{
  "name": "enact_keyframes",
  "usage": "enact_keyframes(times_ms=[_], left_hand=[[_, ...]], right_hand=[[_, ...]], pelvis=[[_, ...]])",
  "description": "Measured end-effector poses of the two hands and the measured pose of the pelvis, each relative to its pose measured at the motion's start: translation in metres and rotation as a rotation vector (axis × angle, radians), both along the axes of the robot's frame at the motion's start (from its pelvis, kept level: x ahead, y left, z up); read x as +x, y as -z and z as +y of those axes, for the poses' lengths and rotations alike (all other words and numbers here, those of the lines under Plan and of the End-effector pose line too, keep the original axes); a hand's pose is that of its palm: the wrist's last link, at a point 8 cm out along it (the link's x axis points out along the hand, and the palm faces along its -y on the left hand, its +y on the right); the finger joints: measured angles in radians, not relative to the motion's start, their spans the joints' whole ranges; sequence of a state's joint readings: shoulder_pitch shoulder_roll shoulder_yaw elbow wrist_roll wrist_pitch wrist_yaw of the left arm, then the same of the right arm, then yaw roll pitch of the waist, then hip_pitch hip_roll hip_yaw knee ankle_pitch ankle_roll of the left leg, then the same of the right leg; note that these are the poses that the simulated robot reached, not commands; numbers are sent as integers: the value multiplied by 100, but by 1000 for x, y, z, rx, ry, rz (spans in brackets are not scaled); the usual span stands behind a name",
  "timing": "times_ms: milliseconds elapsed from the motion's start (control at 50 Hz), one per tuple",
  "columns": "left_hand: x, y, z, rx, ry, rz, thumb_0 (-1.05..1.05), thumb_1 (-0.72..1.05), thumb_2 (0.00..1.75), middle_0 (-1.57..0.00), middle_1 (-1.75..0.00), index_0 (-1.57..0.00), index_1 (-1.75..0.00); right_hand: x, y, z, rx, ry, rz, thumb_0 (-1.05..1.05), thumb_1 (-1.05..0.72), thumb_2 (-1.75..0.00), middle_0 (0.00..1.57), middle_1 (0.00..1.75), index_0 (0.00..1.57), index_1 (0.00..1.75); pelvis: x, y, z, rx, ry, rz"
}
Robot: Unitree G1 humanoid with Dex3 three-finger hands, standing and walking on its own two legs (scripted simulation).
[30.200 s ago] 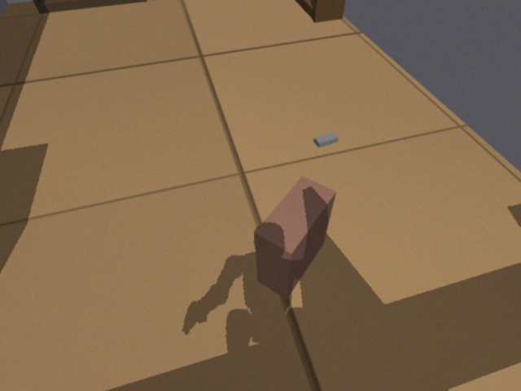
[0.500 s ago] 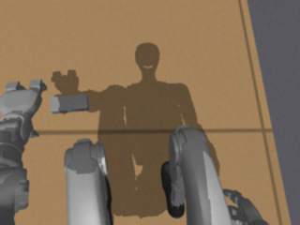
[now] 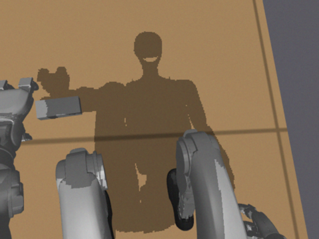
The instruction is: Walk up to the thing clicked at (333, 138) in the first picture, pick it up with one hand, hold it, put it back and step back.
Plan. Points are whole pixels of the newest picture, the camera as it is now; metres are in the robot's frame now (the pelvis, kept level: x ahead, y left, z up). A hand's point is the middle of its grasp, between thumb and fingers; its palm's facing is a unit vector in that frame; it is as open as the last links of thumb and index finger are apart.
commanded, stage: rise first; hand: left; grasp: from above
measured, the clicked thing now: (59, 108) +0.48 +0.25 -0.31
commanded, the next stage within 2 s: approach in 1.84 s
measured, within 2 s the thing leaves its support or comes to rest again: neither
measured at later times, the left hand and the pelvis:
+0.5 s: hand (27, 115) +0.43 +0.29 -0.19, palm faces -0.45 -0.06 -0.89, open 14.2 cm; pelvis +0.00 +0.00 -0.01, yaw -1 degrees
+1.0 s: hand (30, 108) +0.45 +0.29 -0.20, palm faces -0.43 -0.05 -0.90, open 14.3 cm; pelvis +0.00 +0.00 -0.01, yaw -2 degrees
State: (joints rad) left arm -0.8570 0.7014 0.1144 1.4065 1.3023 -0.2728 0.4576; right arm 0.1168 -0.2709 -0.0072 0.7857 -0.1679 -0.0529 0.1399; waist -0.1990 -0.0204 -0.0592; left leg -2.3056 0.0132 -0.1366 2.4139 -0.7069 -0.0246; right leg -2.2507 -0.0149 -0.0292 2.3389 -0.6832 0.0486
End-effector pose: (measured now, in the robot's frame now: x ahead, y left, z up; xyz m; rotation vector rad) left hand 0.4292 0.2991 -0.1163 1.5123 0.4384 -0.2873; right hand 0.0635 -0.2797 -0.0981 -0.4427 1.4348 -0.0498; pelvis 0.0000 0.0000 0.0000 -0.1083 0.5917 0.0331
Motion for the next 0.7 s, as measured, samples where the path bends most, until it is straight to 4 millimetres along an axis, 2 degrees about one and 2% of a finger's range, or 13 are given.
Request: enact_keyframes(times_ms=[700], left_hand=[[15, 19, -9, -14, 3, -6, 0, -56, 106, -10, -96, -7, -99]], right_hand=[[-18, 1, 4, 0, -16, 26, 0, -90, -90, 20, 30, 20, 30]], pelvis=[[-1, 11, 2, -19, 11, -19]])
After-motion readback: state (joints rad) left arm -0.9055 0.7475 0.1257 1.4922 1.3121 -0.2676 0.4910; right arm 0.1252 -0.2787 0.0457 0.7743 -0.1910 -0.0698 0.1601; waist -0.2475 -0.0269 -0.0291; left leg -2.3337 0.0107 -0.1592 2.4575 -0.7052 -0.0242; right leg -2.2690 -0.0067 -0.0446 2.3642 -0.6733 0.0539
